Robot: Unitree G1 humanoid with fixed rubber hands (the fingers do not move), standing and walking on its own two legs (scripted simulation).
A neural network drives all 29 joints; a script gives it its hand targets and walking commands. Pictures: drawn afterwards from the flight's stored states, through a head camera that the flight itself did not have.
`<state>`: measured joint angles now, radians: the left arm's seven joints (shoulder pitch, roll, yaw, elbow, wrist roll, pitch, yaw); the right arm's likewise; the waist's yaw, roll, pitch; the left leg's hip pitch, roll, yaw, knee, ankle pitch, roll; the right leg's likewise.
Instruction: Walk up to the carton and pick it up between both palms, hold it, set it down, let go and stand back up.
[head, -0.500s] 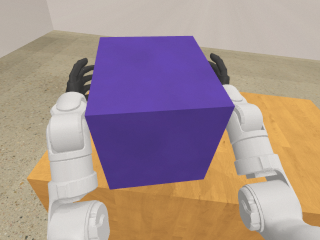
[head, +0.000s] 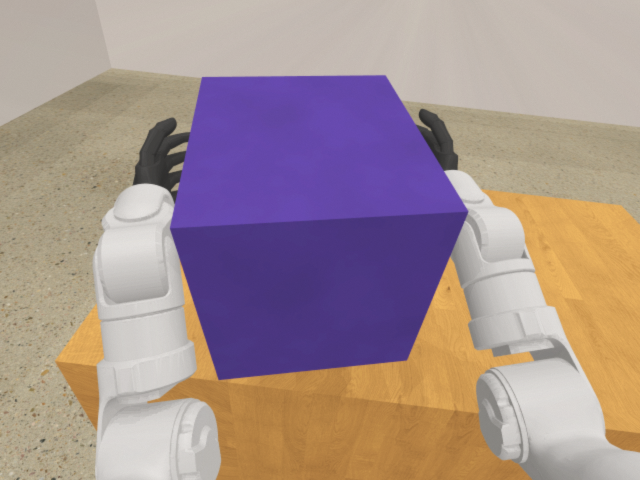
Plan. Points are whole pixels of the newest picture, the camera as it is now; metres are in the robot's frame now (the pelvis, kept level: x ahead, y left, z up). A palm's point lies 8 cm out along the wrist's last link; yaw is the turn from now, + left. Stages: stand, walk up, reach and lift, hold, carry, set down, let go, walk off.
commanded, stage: hold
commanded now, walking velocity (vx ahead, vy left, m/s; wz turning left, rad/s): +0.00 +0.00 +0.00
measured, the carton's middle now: (305, 220) +0.36 +0.00 +0.21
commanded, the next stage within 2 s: none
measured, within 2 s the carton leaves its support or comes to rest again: neither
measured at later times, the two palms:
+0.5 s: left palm (152, 192) +0.36 +0.16 +0.25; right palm (434, 174) +0.37 -0.15 +0.27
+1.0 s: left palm (181, 233) +0.34 +0.14 +0.20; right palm (444, 237) +0.35 -0.17 +0.19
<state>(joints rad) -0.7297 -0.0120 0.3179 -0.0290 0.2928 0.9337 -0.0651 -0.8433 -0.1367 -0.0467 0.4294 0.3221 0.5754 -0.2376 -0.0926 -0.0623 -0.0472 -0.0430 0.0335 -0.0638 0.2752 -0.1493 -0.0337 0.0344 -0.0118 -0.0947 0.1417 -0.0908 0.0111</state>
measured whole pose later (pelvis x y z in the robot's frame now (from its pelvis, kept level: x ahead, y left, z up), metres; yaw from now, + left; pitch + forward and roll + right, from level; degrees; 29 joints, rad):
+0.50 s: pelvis +0.00 +0.00 +0.00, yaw +0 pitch -5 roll -1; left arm -0.74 -0.02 0.32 -0.02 0.30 0.94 -0.07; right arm -0.86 -0.15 -0.04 0.44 0.35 0.59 -0.25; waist -0.09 -0.06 -0.04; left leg -0.04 0.03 -0.06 0.28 -0.15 -0.03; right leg 0.04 -0.01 -0.09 0.14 -0.09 0.01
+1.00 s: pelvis -0.03 -0.01 +0.00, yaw +0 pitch -5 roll -1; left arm -0.68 -0.04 0.29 -0.02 0.27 0.80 -0.04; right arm -0.70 -0.06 -0.11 0.38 0.13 0.43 -0.16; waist -0.07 -0.07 0.06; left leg -0.07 0.05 -0.07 0.25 -0.09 -0.04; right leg -0.02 0.01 -0.09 0.17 -0.06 -0.01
